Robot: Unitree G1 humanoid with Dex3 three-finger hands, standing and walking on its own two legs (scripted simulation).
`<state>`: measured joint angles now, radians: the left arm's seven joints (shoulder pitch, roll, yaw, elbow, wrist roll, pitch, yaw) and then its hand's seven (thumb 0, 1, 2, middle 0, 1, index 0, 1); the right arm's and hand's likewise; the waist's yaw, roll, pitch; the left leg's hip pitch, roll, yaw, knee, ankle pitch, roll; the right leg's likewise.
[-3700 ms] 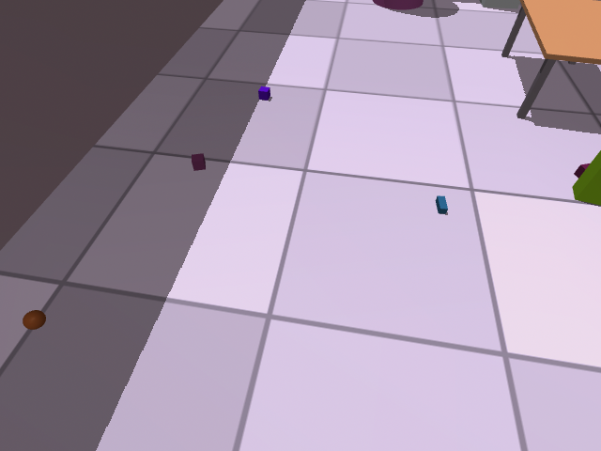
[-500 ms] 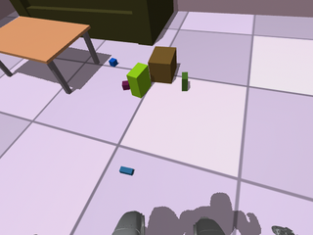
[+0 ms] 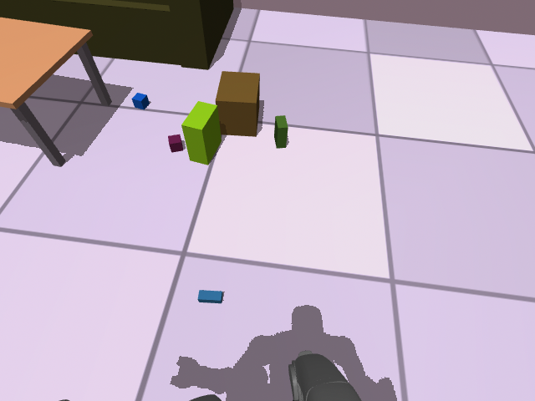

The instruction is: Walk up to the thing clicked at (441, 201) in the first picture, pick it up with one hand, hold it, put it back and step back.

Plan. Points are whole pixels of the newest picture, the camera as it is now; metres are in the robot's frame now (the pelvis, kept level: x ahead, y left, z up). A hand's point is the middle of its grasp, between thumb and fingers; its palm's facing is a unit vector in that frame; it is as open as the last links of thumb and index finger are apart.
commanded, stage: walk up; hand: left
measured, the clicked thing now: (210, 296) +0.51 +0.18 -0.73
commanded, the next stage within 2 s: stand in 1.86 s
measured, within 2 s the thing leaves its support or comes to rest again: neither
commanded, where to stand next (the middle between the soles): +0.11 -0.03 m, yaw -5 degrees
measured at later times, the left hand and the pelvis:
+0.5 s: hand (139, 367) +0.19 +0.21 -0.13, palm faces -0.18 -0.90 -0.39, open 7.4 cm; pelvis +0.02 -0.02 +0.00, yaw -9 degrees
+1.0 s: hand out of the picture +0.14 +0.21 -0.13, palm faces -0.14 -0.94 -0.32, open 7.4 cm; pelvis +0.02 -0.02 +0.02, yaw -9 degrees
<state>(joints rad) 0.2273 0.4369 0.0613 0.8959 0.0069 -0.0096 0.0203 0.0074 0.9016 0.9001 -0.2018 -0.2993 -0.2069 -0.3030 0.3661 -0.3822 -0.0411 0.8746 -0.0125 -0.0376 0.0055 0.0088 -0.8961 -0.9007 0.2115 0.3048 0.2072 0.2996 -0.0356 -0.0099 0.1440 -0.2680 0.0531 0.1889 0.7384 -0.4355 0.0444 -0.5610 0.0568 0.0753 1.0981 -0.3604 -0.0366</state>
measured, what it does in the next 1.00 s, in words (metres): steps on the spot: right foot, then left foot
